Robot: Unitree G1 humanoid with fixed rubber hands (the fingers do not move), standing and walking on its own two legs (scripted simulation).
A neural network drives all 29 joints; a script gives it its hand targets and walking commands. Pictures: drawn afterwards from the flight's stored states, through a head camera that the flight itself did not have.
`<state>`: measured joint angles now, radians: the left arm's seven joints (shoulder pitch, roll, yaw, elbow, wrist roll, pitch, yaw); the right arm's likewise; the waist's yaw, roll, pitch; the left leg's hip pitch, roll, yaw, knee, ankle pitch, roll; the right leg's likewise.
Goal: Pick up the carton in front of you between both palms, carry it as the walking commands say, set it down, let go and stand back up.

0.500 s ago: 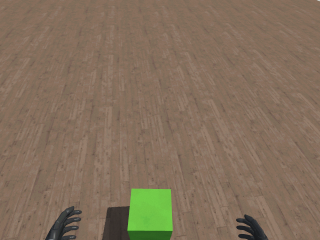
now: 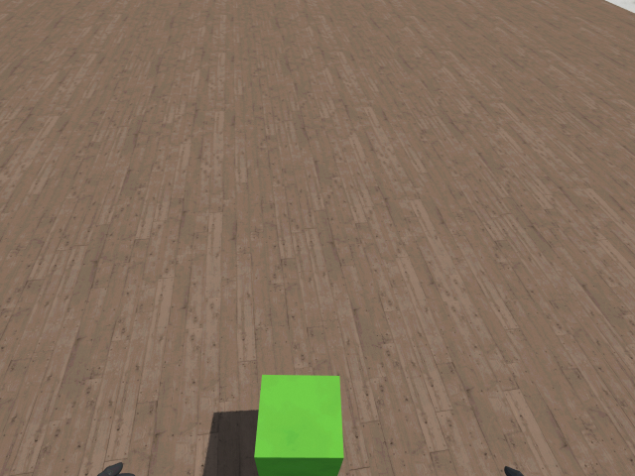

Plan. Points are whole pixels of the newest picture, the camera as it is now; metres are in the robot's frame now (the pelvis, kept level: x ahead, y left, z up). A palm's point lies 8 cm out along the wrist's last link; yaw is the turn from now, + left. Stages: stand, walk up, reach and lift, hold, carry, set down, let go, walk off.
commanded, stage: stand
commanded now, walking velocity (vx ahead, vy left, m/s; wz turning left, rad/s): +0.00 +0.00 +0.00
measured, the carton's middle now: (299, 429) +0.40 +0.02 -0.65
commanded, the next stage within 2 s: none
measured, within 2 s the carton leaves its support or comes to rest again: neither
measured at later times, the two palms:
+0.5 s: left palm out of the picture +0.06 +0.29 -0.11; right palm out of the picture +0.07 -0.29 -0.10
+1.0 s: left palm out of the picture +0.05 +0.29 -0.10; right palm out of the picture +0.06 -0.30 -0.10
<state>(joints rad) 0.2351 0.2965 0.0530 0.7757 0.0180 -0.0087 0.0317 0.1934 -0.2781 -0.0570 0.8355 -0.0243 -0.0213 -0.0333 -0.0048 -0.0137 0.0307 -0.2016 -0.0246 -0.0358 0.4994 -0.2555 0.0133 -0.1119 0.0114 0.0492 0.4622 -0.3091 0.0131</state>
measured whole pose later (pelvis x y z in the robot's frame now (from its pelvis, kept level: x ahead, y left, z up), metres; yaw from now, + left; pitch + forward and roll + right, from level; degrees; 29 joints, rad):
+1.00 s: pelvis -0.02 +0.00 +0.01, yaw +1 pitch -3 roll +0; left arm 0.21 0.34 0.03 0.94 0.00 -0.02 0.03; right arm 0.17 -0.33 -0.03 0.99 0.00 -0.02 -0.03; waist 0.00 -0.01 0.04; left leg -0.18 -0.02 -0.06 0.41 -0.17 0.00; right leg -0.10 0.01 0.03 0.39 -0.24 0.01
